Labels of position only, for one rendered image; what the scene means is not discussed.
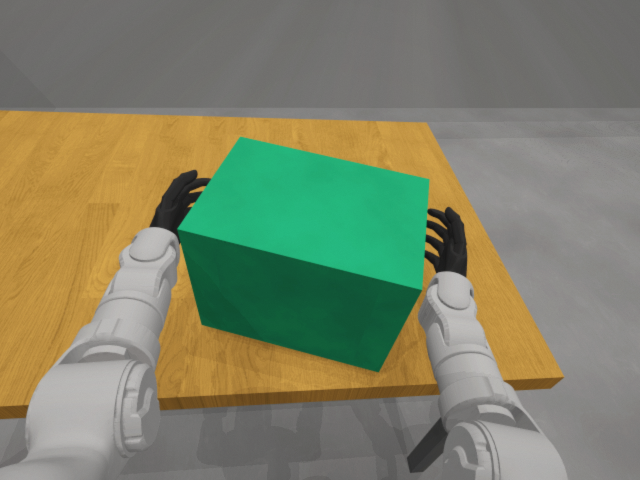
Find robot left forearm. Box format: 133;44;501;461
25;227;180;451

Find carton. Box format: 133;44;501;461
177;137;430;372

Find robot right hand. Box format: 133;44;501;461
424;207;467;277

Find robot left hand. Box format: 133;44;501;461
149;170;211;245

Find left robot upper arm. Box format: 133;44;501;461
0;359;160;480

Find robot right forearm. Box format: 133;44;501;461
418;271;568;480

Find table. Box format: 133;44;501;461
0;110;564;473

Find right robot upper arm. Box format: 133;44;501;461
441;419;567;480

